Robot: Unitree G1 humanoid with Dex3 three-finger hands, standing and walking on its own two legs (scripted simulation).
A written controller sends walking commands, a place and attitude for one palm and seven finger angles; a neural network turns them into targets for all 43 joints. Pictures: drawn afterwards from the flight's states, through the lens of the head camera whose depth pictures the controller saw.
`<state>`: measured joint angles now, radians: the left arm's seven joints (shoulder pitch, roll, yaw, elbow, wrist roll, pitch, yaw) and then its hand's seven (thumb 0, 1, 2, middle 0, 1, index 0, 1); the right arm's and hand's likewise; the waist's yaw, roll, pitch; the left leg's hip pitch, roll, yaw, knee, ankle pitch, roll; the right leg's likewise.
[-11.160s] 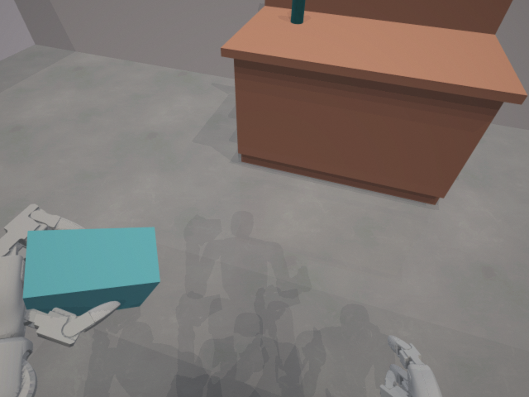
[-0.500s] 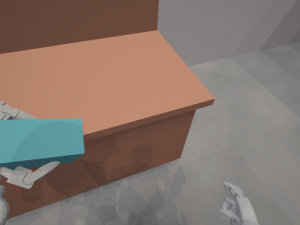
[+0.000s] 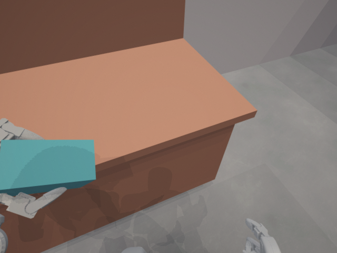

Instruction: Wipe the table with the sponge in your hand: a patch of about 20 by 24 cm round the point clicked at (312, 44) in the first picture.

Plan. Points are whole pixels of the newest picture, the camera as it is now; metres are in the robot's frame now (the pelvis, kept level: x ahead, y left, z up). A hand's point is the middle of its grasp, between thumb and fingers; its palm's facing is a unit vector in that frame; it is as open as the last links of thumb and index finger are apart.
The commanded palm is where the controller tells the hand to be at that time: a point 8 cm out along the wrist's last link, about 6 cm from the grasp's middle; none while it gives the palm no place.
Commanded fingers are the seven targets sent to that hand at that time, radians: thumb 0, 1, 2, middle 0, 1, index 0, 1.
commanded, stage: shuffle to correct the standing spot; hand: left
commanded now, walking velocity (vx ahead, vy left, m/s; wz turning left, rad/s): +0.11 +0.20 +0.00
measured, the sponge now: (61, 167) +0.23 +0.19 +0.17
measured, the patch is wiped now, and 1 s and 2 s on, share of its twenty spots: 0.00 0.00 0.00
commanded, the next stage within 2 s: come to a stop and stand still in 1.24 s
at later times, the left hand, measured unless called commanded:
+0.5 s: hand out of the picture +0.22 +0.35 +0.19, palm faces +0.40 -0.81 -0.42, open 10.7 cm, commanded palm +0.17 +0.38 +0.20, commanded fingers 0.00 0.10 1.30 -1.20 -1.60 -1.20 -1.60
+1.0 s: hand out of the picture +0.24 +0.44 +0.19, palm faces +0.41 -0.81 -0.42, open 10.7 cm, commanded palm +0.18 +0.49 +0.20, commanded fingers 0.00 0.10 1.30 -1.20 -1.60 -1.20 -1.60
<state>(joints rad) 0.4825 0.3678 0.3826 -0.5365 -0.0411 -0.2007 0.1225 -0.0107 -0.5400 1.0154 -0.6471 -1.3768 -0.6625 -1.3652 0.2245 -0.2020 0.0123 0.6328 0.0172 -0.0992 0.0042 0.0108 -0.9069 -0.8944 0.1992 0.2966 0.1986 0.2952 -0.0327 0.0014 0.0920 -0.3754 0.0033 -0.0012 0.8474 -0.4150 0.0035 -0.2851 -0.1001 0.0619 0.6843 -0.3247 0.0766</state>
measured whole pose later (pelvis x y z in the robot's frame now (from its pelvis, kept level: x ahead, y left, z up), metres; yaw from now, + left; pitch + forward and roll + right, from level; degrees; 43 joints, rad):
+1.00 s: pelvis +0.03 +0.20 +0.01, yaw +1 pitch -2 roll +0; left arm 0.45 0.35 0.34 -0.49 -0.04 -0.16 0.14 -0.01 -0.54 1.02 -0.65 -1.37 -0.66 -1.36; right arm 0.18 -0.21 0.03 0.63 0.00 -0.12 -0.01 0.01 -0.90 -0.89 0.20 0.30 0.20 0.30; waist -0.01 0.05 0.05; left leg -0.37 -0.04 0.03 0.76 -0.35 0.03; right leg -0.27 -0.02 -0.11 0.62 -0.31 -0.04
